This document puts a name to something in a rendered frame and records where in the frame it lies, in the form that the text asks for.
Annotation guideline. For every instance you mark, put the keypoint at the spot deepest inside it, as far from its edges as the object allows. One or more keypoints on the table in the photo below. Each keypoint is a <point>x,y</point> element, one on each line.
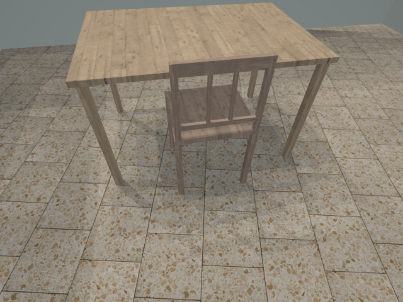
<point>131,45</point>

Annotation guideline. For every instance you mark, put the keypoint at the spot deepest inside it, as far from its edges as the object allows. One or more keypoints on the chair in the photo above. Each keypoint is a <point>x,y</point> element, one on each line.
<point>215,112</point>

